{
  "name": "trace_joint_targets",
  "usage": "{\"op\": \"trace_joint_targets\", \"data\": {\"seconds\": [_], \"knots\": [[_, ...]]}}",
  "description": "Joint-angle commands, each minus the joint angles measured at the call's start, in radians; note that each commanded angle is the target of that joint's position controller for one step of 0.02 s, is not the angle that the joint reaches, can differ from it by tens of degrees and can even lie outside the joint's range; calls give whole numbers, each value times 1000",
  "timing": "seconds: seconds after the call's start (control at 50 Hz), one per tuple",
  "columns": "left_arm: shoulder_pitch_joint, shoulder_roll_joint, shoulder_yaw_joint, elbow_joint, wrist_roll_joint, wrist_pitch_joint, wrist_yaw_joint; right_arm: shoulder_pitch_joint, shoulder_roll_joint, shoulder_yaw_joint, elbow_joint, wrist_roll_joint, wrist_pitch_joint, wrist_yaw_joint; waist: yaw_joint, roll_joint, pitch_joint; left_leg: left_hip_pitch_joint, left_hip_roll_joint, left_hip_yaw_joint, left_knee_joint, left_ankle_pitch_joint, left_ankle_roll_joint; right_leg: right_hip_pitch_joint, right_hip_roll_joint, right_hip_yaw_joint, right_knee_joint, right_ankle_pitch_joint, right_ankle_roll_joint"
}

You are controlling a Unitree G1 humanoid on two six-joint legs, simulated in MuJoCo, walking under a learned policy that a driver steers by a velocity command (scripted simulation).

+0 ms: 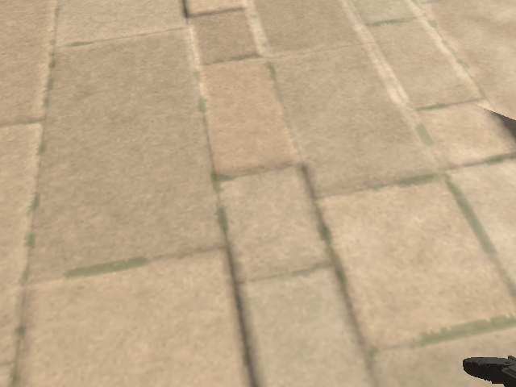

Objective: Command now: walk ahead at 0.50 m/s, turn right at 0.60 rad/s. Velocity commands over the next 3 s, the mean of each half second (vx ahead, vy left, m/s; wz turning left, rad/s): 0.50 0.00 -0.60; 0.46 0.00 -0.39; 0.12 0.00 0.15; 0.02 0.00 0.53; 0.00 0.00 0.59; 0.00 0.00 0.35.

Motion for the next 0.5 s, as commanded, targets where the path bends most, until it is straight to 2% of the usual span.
{"op": "trace_joint_targets", "data": {"seconds": [0.02, 0.06, 0.1, 0.12, 0.14, 0.16, 0.18, 0.2, 0.22, 0.24, 0.26, 0.28, 0.3, 0.34, 0.4, 0.44, 0.5], "knots": [[1, 185, 54, -47, -8, -11, 11, -96, -62, -12, -82, 13, -17, 9, 2, -112, -27, 172, -68, 37, -127, 129, -2, -122, -205, 176, -98, 112, -137], [19, 172, 51, -32, -13, -7, 13, -102, -88, -22, -89, 18, -23, 14, -2, -123, -30, 183, -71, 11, -179, 93, 16, -61, -226, 235, -40, 74, -124], [15, 168, 52, -27, -11, -1, 15, -72, -110, -34, -85, 19, -30, 16, -24, -151, -34, 218, -74, 6, -198, 1, 43, -15, -245, 289, 22, 84, -109], [5, 162, 51, -28, -10, 3, 15, -22, -116, -41, -74, 20, -34, 14, -52, -165, -44, 281, -79, 20, -221, -29, 61, -13, -237, 300, 61, 104, -96], [1, 132, 41, -30, -6, 5, 14, 63, -134, -55, -53, 13, -38, 8, -95, -160, -86, 410, -72, 33, -250, -34, 88, -31, -196, 279, 147, 141, -69], [5, 72, 19, -43, 4, 2, 10, 196, -177, -69, -41, -4, -43, 0, -153, -84, -209, 643, 61, -86, -234, -74, 148, -122, -137, 211, 391, 69, -31], [134, 9, -1, -68, -18, -6, 10, 306, -267, -91, -15, -19, -31, -2, -117, 210, -353, 986, 300, -523, -316, -279, 310, -457, 9, 62, 739, -311, 49], [149, 96, 8, -59, -31, -10, 13, 318, -206, -81, -7, 10, -24, 7, -124, 244, -338, 997, 356, -743, -396, -549, 337, -622, -58, 65, 910, -370, 66], [48, 166, 28, -57, -29, -5, 14, 271, -131, -62, -22, 14, -19, 3, -151, 130, -204, 884, 309, -601, -420, -577, 292, -662, -101, 65, 962, -277, 75], [-24, 174, 32, -69, -16, 1, 16, 222, -105, -52, -27, 5, -11, -1, -144, 62, -126, 766, 266, -447, -423, -452, 257, -639, -135, 26, 952, -204, 80], [-66, 162, 34, -81, -4, 1, 13, 189, -84, -45, -21, -1, -7, -3, -128, 44, -68, 665, 225, -338, -441, -322, 247, -614, -161, 20, 906, -155, 81], [-71, 144, 36, -85, -6, 4, 8, 173, -66, -38, -15, -6, -8, -7, -106, 63, -45, 602, 192, -251, -463, -234, 234, -571, -188, 19, 867, -121, 78], [-62, 122, 33, -84, -13, 9, 3, 169, -61, -37, -8, -5, -11, -8, -95, 83, -37, 566, 173, -189, -488, -186, 230, -538, -201, 5, 838, -105, 77], [-75, 82, 24, -93, -15, 20, -1, 177, -70, -43, 9, 6, -20, -9, -90, 77, -26, 544, 173, -106, -524, -104, 247, -541, -214, -15, 785, -85, 82], [-128, 61, 15, -117, -7, 22, -7, 193, -112, -57, 34, 6, -22, -10, -95, 42, -19, 572, 193, -14, -551, 12, 268, -585, -226, -23, 669, 14, 94], [-163, 56, 11, -120, -8, 16, -19, 188, -124, -60, 42, 7, -17, -12, -104, 33, -15, 585, 174, 70, -555, 69, 252, -567, -223, -44, 560, 123, 92], [-263, 39, 2, -142, -8, 6, -39, 215, -144, -62, 62, 13, -6, -17, -140, 23, 12, 597, 160, 169, -556, 96, 226, -516, -206, -101, 402, 235, 80]]}}
Next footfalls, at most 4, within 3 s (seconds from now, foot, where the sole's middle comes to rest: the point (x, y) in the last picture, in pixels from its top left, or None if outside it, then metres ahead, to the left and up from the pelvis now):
0.16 left None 0.28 0.15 -0.78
0.68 right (375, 385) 0.47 -0.19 -0.78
1.14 left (349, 266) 0.81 -0.14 -0.78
1.54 right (424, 315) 0.66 -0.33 -0.78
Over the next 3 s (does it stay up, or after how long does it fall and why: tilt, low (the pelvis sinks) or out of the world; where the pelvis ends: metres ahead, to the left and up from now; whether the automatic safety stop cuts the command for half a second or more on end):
stays up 0.65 -0.16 0.00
